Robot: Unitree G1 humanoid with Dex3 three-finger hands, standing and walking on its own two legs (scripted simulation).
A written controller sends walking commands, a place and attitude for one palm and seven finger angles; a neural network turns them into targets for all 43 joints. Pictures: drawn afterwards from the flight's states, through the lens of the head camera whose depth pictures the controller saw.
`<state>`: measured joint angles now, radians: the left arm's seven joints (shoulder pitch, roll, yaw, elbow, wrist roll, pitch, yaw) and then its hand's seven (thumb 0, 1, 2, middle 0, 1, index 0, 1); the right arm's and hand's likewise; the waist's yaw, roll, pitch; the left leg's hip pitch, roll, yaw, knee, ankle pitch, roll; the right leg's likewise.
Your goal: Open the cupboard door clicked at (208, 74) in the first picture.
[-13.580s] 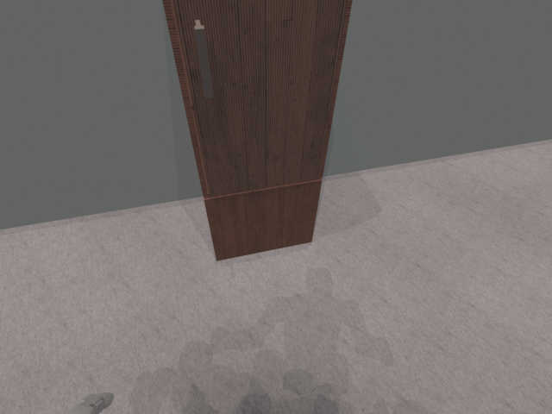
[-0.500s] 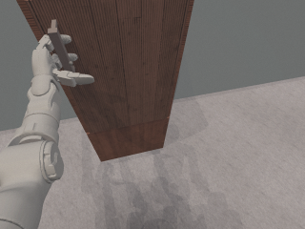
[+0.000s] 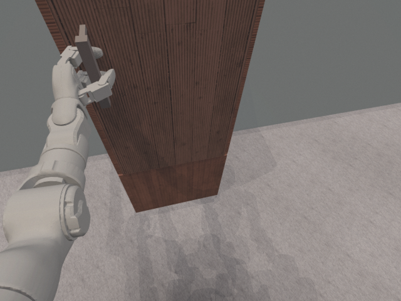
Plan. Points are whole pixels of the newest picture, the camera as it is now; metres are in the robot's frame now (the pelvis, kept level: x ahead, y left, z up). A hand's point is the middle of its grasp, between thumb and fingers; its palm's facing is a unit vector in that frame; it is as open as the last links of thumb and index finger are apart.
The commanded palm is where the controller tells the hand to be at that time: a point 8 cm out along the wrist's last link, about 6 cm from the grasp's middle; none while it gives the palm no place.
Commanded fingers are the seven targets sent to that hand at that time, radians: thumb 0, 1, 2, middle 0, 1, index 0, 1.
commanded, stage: close the thumb around the handle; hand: left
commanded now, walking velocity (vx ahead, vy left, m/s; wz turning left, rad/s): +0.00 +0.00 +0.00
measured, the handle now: (95, 69) +0.55 +0.19 +0.15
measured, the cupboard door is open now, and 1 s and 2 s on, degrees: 0 32 40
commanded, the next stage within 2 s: pull the door open along its arc in 0.18 s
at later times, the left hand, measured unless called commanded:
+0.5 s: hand (111, 86) +0.50 +0.15 +0.14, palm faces +0.17 -0.99 +0.02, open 5.3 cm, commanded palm +0.45 +0.19 +0.15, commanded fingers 0.00 0.90 0.90 -0.40 -1.35 -0.40 -1.35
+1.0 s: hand (165, 150) +0.34 +0.04 +0.15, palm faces +0.30 -0.95 +0.12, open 6.0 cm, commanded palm +0.27 +0.09 +0.15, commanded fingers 0.00 0.90 0.90 -0.40 -1.35 -0.40 -1.35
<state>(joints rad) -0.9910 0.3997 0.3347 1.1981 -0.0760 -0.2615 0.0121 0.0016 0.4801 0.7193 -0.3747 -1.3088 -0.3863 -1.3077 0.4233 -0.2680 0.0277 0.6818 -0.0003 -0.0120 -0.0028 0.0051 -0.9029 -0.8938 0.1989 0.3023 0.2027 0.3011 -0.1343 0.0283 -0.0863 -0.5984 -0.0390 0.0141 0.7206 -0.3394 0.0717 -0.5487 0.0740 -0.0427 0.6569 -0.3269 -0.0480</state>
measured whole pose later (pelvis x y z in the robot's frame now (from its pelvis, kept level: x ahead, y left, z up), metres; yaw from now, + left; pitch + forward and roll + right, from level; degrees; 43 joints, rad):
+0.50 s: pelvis +0.00 +0.00 +0.00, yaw -1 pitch +12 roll -2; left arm -0.91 0.35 0.32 1.09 -0.09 -0.25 0.05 0.02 0.80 0.84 -0.40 -1.35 -0.40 -1.35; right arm 0.44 -0.27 0.02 0.66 0.00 -0.01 0.01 0.01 -0.90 -0.89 0.20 0.30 0.20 0.30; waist -0.12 0.03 -0.10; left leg -0.59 -0.03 0.03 0.72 -0.34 0.07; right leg -0.55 0.08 -0.03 0.66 -0.32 -0.05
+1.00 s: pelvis +0.01 -0.02 +0.01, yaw +1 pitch +2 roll +0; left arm -0.13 -0.13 -0.15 -0.02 -0.06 0.16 0.50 0.05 0.70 0.72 -0.34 -1.35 -0.39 -1.34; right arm 0.12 -0.18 0.01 0.57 -0.02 0.02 0.05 0.01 -0.91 -0.89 0.20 0.30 0.20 0.30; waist 0.01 0.04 -0.08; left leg -0.31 -0.04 0.01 0.61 -0.32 0.04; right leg -0.28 0.07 -0.04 0.58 -0.33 -0.07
